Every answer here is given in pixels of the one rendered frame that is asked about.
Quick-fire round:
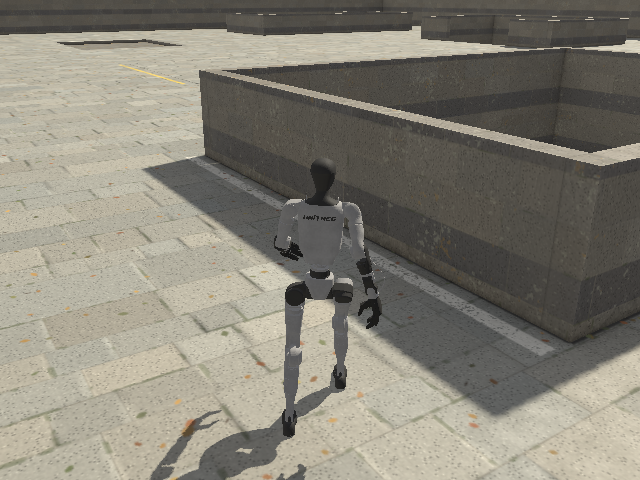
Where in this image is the left robot upper arm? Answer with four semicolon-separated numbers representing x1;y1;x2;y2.
275;199;302;249

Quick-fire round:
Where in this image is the right robot hand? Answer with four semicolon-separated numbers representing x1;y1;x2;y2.
358;296;382;329

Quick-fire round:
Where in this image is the left robot forearm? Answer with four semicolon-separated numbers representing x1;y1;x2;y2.
274;235;290;253

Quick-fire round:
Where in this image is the left robot hand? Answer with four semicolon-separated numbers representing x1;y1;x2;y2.
280;241;303;261

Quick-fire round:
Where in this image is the robot right shin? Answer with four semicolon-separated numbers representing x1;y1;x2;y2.
334;316;348;376

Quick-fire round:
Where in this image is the right robot upper arm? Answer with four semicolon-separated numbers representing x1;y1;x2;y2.
342;202;366;260

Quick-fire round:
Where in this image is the robot shin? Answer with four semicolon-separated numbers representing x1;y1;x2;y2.
334;316;348;376
283;348;299;422

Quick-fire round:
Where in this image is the right robot forearm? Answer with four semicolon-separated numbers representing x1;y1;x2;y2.
356;244;379;299

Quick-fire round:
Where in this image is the robot left shin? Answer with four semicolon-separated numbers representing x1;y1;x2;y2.
283;348;299;422

